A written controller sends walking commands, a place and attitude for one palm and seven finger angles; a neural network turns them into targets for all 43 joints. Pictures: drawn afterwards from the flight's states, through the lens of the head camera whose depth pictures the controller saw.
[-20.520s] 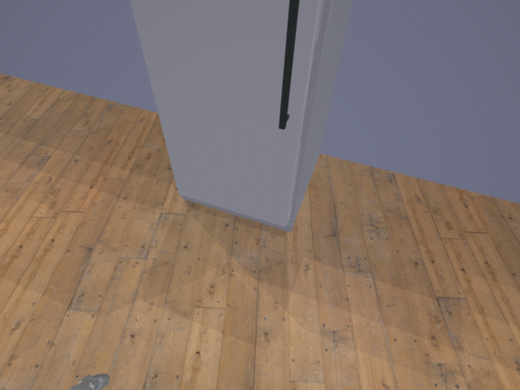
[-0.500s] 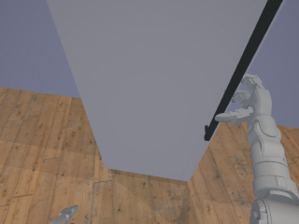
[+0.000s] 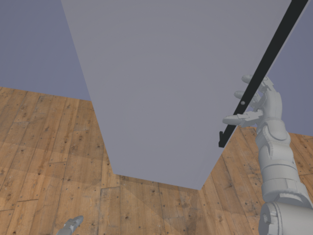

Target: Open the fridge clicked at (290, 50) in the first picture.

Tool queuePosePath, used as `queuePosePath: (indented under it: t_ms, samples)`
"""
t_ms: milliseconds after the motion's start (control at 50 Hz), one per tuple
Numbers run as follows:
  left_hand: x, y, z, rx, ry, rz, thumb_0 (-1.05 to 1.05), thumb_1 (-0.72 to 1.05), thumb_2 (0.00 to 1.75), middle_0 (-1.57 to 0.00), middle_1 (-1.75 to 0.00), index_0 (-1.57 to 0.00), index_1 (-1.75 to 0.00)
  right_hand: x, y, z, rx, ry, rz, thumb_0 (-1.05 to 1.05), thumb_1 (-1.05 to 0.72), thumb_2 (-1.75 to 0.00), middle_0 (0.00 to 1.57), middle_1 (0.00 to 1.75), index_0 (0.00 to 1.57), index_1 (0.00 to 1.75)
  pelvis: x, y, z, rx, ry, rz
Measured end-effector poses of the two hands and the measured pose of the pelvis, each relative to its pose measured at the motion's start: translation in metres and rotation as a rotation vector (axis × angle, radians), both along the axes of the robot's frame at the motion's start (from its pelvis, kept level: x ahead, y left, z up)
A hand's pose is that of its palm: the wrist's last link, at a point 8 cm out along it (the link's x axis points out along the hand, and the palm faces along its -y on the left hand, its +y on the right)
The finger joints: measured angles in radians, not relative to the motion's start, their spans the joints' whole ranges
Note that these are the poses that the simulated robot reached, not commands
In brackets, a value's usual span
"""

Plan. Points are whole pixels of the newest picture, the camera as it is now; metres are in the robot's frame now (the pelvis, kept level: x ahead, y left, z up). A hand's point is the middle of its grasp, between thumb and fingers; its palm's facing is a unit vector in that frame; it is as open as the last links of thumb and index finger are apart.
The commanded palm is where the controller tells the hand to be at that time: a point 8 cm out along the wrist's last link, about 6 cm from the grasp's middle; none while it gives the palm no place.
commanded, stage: slide the fingers in behind the handle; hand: right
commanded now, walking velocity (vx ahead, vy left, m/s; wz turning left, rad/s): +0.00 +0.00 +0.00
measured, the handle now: (246, 91) +0.48 -0.19 +0.14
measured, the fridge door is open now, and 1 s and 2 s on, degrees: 0 0 0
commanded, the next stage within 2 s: grip the handle and tug to test in 0.20 s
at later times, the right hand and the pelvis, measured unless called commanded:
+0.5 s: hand (244, 103) +0.43 -0.18 +0.14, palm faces +0.09 +1.00 +0.02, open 13.1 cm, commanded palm +0.40 -0.23 +0.14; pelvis +0.00 -0.01 +0.00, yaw +0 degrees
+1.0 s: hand (245, 104) +0.43 -0.18 +0.14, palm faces +0.08 +1.00 +0.02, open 6.2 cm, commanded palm +0.39 -0.23 +0.14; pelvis +0.01 -0.01 +0.00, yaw +0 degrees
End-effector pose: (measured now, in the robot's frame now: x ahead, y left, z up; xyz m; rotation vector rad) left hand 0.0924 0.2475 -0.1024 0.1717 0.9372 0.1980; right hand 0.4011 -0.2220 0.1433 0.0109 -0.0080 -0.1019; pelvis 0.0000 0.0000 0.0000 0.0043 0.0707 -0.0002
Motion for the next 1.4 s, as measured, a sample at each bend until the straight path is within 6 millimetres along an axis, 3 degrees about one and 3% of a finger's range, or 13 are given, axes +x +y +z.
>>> queuePosePath:
  t_ms: [160, 420, 580, 940, 1400]
  samples:
    - [-0.005, 0.005, 0.000, 0.015, 0.023, 0.009, 0.01, 0.90, 0.89, -0.20, -0.30, -0.20, -0.30, -0.005, -0.012, -0.001, -0.001, -0.005, -0.001, -0.01, 0.50, -0.30, 0.30, 1.20, 0.30, 1.20, 0.001, 0.000, 0.000, 0.003, -0.001, -0.004]
    - [0.009, -0.002, 0.005, 0.021, -0.015, -0.007, 0.01, 0.90, 0.89, -0.20, -0.30, -0.20, -0.30, -0.002, -0.008, -0.002, 0.007, 0.001, 0.015, -0.01, 0.46, -0.32, 0.30, 1.21, 0.30, 1.21, 0.001, -0.006, 0.000, 0.006, 0.002, -0.007]
    - [0.013, -0.010, 0.004, 0.009, -0.017, -0.016, 0.00, 0.90, 0.89, -0.20, -0.30, -0.20, -0.30, 0.002, -0.008, -0.002, 0.011, 0.001, 0.010, -0.01, 0.21, -0.43, 0.33, 1.24, 0.33, 1.24, 0.003, -0.009, 0.000, 0.006, 0.006, -0.004]
    - [0.011, -0.010, 0.003, 0.013, -0.001, -0.010, 0.01, 0.90, 0.89, -0.20, -0.30, -0.20, -0.30, 0.000, -0.009, -0.002, 0.009, -0.006, 0.013, 0.01, -0.59, -0.77, 0.42, 1.36, 0.41, 1.36, 0.006, -0.012, 0.001, 0.007, 0.003, -0.002]
    - [0.010, -0.004, 0.004, 0.010, -0.006, -0.007, 0.01, 0.90, 0.89, -0.20, -0.30, -0.20, -0.30, -0.001, 0.002, -0.002, 0.012, 0.008, 0.018, 0.00, -0.71, -0.84, 0.40, 1.38, 0.40, 1.38, 0.002, -0.004, 0.001, 0.003, -0.003, 0.000]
